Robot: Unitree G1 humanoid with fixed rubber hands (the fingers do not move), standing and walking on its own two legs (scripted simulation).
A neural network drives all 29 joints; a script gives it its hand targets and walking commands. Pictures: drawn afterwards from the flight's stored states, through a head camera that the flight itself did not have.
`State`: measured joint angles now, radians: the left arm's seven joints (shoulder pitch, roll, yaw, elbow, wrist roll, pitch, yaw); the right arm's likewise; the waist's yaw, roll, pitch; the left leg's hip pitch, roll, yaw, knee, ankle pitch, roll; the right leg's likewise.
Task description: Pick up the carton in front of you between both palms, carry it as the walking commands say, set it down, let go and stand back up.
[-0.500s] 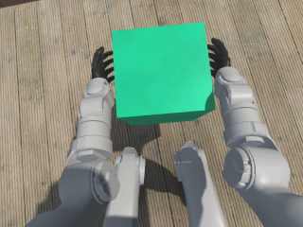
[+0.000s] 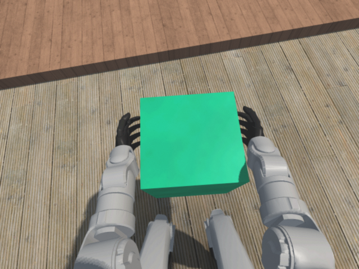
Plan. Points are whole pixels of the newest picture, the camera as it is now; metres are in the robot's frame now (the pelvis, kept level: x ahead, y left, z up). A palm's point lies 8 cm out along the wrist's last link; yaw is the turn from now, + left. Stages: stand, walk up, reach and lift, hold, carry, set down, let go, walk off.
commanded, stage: reach and lift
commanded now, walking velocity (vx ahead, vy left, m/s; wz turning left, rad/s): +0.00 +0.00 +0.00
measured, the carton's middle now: (189, 152) +0.41 -0.01 -0.12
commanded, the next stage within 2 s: hold in 1.76 s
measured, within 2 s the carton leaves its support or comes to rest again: neither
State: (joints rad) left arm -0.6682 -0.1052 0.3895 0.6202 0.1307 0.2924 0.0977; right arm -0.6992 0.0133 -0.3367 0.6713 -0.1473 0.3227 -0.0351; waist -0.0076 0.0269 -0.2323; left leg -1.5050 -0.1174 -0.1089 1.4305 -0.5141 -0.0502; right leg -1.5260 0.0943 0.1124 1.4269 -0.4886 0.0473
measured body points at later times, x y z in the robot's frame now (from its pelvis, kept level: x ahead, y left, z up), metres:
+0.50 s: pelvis +0.05 +0.00 +0.13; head +0.10 +0.00 +0.58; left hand +0.38 +0.14 +0.11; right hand +0.38 -0.16 +0.10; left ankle +0.07 +0.13 -0.57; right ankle +0.08 -0.13 -0.57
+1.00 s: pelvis +0.05 +0.00 +0.17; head +0.02 +0.00 +0.62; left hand +0.36 +0.15 +0.19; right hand +0.35 -0.15 +0.18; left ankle +0.07 +0.13 -0.57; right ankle +0.08 -0.13 -0.57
